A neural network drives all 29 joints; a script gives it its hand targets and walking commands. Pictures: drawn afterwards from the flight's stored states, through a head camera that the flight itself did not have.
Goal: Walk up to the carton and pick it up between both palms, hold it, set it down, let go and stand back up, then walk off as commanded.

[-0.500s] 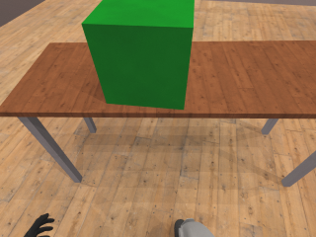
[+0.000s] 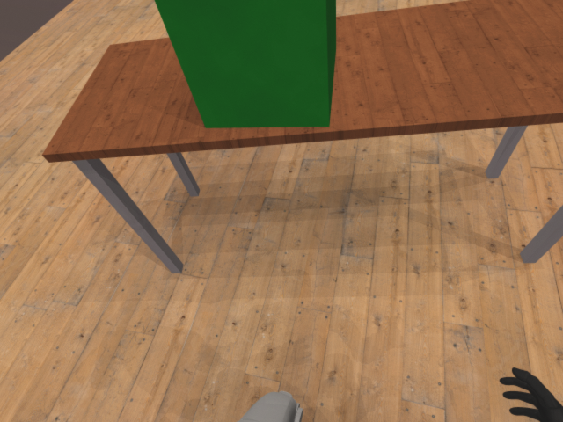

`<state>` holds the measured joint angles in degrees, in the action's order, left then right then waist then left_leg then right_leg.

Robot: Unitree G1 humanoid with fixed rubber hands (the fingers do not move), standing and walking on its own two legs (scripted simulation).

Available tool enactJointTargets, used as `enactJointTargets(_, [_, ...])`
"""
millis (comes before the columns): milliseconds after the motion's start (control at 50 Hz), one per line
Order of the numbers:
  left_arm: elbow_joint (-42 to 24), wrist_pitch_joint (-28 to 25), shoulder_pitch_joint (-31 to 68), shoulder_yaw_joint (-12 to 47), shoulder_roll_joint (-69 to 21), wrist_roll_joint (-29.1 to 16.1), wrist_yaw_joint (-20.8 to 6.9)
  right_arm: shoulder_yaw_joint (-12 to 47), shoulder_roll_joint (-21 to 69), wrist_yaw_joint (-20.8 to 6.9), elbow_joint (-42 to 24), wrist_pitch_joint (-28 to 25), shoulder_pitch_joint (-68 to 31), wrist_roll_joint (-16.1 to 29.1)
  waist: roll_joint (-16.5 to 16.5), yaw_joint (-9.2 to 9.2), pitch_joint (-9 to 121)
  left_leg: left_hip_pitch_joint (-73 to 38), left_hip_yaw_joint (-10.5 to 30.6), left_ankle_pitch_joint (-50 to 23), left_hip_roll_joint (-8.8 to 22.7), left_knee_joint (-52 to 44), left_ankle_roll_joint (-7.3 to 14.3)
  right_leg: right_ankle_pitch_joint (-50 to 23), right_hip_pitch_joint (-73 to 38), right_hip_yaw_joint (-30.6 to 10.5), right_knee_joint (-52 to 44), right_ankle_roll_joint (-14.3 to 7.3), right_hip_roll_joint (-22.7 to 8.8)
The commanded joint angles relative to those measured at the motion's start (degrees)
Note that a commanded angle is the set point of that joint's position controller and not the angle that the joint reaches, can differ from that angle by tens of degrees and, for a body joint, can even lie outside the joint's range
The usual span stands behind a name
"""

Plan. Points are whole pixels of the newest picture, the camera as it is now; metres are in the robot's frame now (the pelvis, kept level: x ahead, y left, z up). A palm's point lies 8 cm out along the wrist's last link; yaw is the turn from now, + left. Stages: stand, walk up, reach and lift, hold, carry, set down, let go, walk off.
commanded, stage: walk off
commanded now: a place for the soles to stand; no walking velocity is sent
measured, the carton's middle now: (265, 27) +0.87 +0.08 +0.10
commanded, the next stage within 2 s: stand in 0.94 s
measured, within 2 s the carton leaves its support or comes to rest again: neither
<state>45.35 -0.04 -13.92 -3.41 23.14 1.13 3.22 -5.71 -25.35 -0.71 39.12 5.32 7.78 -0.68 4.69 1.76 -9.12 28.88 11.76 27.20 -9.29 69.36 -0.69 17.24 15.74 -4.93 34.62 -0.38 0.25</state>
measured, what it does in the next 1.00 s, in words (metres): steps on the spot: left foot, then right foot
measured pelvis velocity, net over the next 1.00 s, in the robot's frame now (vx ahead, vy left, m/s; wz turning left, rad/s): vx -0.07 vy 0.05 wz -0.02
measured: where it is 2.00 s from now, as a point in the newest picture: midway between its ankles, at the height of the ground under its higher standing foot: outside the picture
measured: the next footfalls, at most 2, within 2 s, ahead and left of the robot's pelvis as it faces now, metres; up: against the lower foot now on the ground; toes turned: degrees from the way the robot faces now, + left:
left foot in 0.22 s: -0.05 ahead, +0.16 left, +0.00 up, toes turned -4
right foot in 0.52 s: +0.01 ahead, -0.07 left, +0.00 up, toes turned +2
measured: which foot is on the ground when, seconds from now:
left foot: up 0.00-0.20, down 0.22-1.00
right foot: down 0.00-0.24, up 0.26-0.50, down 0.52-1.00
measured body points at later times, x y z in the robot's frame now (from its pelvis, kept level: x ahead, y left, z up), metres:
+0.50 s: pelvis -0.10 +0.06 +0.01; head -0.10 +0.07 +0.46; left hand -0.01 +0.39 -0.10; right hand +0.01 -0.27 -0.08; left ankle -0.07 +0.18 -0.73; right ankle -0.09 -0.06 -0.72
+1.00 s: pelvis -0.07 +0.05 +0.01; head -0.07 +0.05 +0.46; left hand +0.06 +0.36 -0.10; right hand +0.00 -0.28 -0.10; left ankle -0.09 +0.16 -0.73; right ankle -0.03 -0.07 -0.73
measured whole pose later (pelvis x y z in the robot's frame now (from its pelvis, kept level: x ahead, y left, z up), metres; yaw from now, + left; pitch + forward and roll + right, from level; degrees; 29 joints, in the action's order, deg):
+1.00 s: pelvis -0.07 +0.05 +0.01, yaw -1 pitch -3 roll +0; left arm 51.5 -1.0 -8.8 -3.3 22.9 1.5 -1.2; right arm -2.8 -23.3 0.4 51.5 -1.9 13.0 -0.3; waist 0.2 -1.4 -3.0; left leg 8.9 2.5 17.0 -0.8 28.6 0.2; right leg 8.8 12.9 -2.5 25.4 -0.8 2.0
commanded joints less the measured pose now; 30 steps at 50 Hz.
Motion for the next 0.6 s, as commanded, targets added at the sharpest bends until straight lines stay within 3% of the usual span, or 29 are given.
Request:
enactJointTargets(0, [-7.4,-0.5,1.2,-4.1,14.3,1.0,0.6,-2.6,-8.9,0.7,-3.3,-1.0,4.1,-0.1,-11.9,-0.07,11.4,5.6,0.5,0.3,1.4,-1.0,-2.3,-32.8,-15.2,-12.6,-3.5,-11.2,-12.9])
enactJointTargets(60, [-7.6,-0.1,-1.6,-4.1,14.2,1.1,-0.1,-2.7,-9.2,0.8,-2.7,-1.6,3.3,0.0,-16.9,2.23,12.4,5.1,-1.8,1.3,2.7,-11.4,-2.5,-24.0,-18.6,-13.7,-4.8,-10.9,-12.8])
enactJointTargets(100, [-6.8,-0.3,-1.2,-4.3,14.5,1.2,-0.7,-2.9,-9.4,0.6,-1.1,-2.0,4.2,-0.2,-17.3,2.29,12.3,0.5,-0.9,1.8,4.8,-18.6,-1.9,-17.7,-15.8,-15.4,-6.6,-11.1,-13.2])
enactJointTargets(120, [-7.1,-0.1,1.0,-4.1,14.5,1.1,-0.8,-2.5,-9.0,0.5,-0.3,-2.2,5.6,0.1,-18.2,1.60,12.9,-1.8,-1.9,2.3,6.4,-24.4,-1.3,-16.1,-15.2,-13.7,-6.5,-10.7,-13.6])
enactJointTargets(140, [-7.2,0.0,4.2,-4.3,15.5,1.2,-1.1,-2.6,-9.3,0.4,1.2,-2.4,8.8,0.1,-19.5,-0.56,13.1,-7.7,-3.4,2.0,8.9,-30.5,-0.1,-13.2,-10.1,-13.1,-7.2,-10.0,-14.1])
enactJointTargets(160, [-7.1,0.4,8.0,-4.2,15.9,1.0,-1.4,-2.6,-8.8,0.1,2.9,-2.7,12.3,0.1,-17.5,-3.38,13.3,-16.0,-6.7,-2.2,8.7,-37.4,1.0,-5.9,-3.3,-9.5,-6.8,-8.7,-12.1])
enactJointTargets(180, [-6.5,0.9,9.8,-4.0,15.1,0.7,-1.6,-2.5,-8.1,0.3,4.8,-3.1,15.1,-0.1,-14.9,-5.65,11.7,-22.0,-8.6,-6.2,7.6,-43.7,2.1,-3.4,2.7,-8.1,-4.3,-7.0,-10.5])
enactJointTargets(200, [-4.3,1.2,5.9,-2.9,12.9,0.2,-1.6,-2.5,-8.5,0.4,5.3,-3.7,12.8,-0.8,-8.3,-4.43,11.1,-24.2,-5.2,-4.2,7.5,-47.3,3.0,2.4,6.1,-7.2,0.3,-5.1,-7.9])
enactJointTargets(220, [-3.1,1.2,2.6,-2.8,10.3,-0.8,-1.8,-2.0,-10.0,0.4,5.0,-4.3,9.8,-1.7,2.1,-3.15,9.2,-22.2,2.3,1.9,11.7,-51.9,4.2,14.3,11.1,-4.0,6.6,-2.9,-2.1])
enactJointTargets(240, [-4.1,0.6,4.2,-2.8,9.1,-1.2,-1.6,-2.2,-14.5,0.1,3.1,-4.8,4.4,-1.9,10.5,-3.31,4.3,-9.3,23.1,11.0,25.6,-58.6,10.6,20.1,13.9,-0.5,14.7,0.5,8.1])
enactJointTargets(260, [-4.0,0.4,5.9,-4.4,12.4,-0.6,-1.3,-1.9,-15.9,-0.2,2.6,-4.8,1.0,-2.0,9.5,-3.06,1.1,4.5,29.0,18.9,29.3,-60.6,15.7,18.3,4.2,-4.9,19.7,0.3,3.3])
enactJointTargets(280, [-2.4,0.0,6.1,-4.4,13.5,-0.7,-1.5,-1.1,-13.4,0.1,1.4,-5.5,-1.2,-1.9,4.6,-1.33,-0.4,2.9,22.3,9.2,26.2,-58.7,13.0,14.4,3.2,-5.7,19.8,-0.1,2.4])
enactJointTargets(300, [0.3,-0.1,5.0,-3.5,11.8,-1.4,-1.8,-0.2,-10.2,0.7,2.0,-6.2,-4.2,-2.0,4.4,-0.53,-0.1,-3.5,13.1,-4.0,22.9,-54.9,11.5,10.9,7.4,-5.4,20.0,0.3,2.9])
enactJointTargets(320, [1.5,-0.1,2.1,-3.4,11.4,-1.3,-2.4,-0.5,-9.8,1.0,2.8,-6.7,-4.0,-1.9,5.0,-0.31,2.8,-10.4,10.3,-5.2,21.6,-52.6,10.6,8.7,9.2,-5.4,19.5,0.6,4.1])
enactJointTargets(340, [1.3,-0.4,1.2,-3.6,11.3,-1.2,-2.9,-0.6,-9.8,0.9,3.3,-6.8,-1.7,-1.7,7.3,-1.71,4.1,-15.8,7.6,-6.7,21.1,-51.4,10.4,9.0,10.1,-4.1,15.1,1.1,3.6])
enactJointTargets(360, [1.4,-0.7,2.3,-3.6,10.8,-0.8,-3.2,-1.0,-9.6,0.8,4.1,-6.9,0.7,-1.5,5.3,-3.30,6.1,-19.3,7.9,-6.7,21.0,-51.2,10.2,10.1,9.8,-2.7,10.0,1.4,3.9])
enactJointTargets(380, [1.1,-1.1,3.9,-3.4,10.2,-0.6,-3.4,-1.5,-9.6,0.7,5.0,-6.8,2.0,-1.4,6.6,-4.12,5.8,-19.8,5.8,-5.3,20.3,-51.4,9.4,10.1,8.0,-1.1,5.2,1.6,3.5])
enactJointTargets(420, [1.0,-1.0,5.3,-3.7,10.1,-0.1,-4.0,-2.1,-10.4,0.6,5.0,-6.7,2.2,-1.5,5.4,-5.05,5.4,-19.3,6.6,3.8,20.2,-53.1,8.9,9.1,4.6,1.4,-1.8,1.0,3.9])
enactJointTargets(440, [2.2,-1.0,3.1,-3.9,9.8,0.1,-4.3,-2.5,-10.8,0.4,4.8,-6.4,1.5,-1.2,5.7,-3.82,5.8,-16.6,6.5,9.1,20.1,-53.9,8.8,6.5,0.0,3.7,-5.9,0.7,4.2])
enactJointTargets(460, [2.9,-1.3,1.6,-3.6,9.1,0.2,-4.3,-2.4,-10.4,0.4,4.9,-6.1,0.1,-1.1,4.5,-2.42,5.3,-11.1,2.3,9.5,18.7,-53.8,7.1,1.9,-7.1,5.8,-10.6,0.3,3.5])
enactJointTargets(480, [3.7,-1.5,0.6,-3.4,9.3,0.3,-4.2,-2.0,-9.3,0.4,4.8,-6.0,-0.2,-1.0,3.1,-1.61,6.9,-11.2,0.0,5.8,17.2,-52.3,5.7,1.0,-10.5,5.0,-14.3,-0.6,3.5])
enactJointTargets(500, [4.3,-1.6,-0.6,-3.9,9.5,0.5,-4.2,-1.7,-8.5,0.5,4.9,-5.9,0.0,-0.9,1.8,-0.70,6.7,-8.5,0.0,5.1,16.2,-50.1,4.8,3.3,-14.0,2.6,-16.3,-1.2,2.8])
enactJointTargets(520, [4.2,-2.0,-1.7,-4.1,11.1,0.9,-4.2,-1.4,-7.9,0.4,4.5,-5.9,1.0,-0.6,-0.3,-0.74,7.4,-5.3,-0.7,5.4,14.5,-46.4,3.4,9.4,-15.1,-4.7,-17.8,-2.9,-0.2])
enactJointTargets(540, [4.0,-1.9,-0.4,-4.9,14.3,1.4,-4.4,-0.9,-7.2,0.5,4.4,-6.3,0.3,0.5,-8.7,0.25,4.9,-1.1,-4.1,6.1,9.2,-39.8,0.8,18.6,-12.0,-15.1,-21.1,-7.6,-6.9])
enactJointTargets(560, [4.0,-2.0,2.2,-4.4,15.7,1.0,-4.3,-0.7,-7.3,0.2,4.9,-6.5,-2.2,1.1,-10.6,0.59,2.3,-6.7,-8.3,1.8,5.4,-30.0,0.8,27.5,0.1,-22.1,-25.5,-11.7,-13.7])
enactJointTargets(580, [3.4,-2.1,5.8,-4.1,15.7,1.1,-4.4,-0.9,-8.3,0.0,6.8,-6.8,0.8,1.2,-9.6,-1.98,1.4,-12.3,-7.3,-1.5,6.8,-28.4,1.5,26.8,4.7,-20.6,-26.4,-12.0,-14.7])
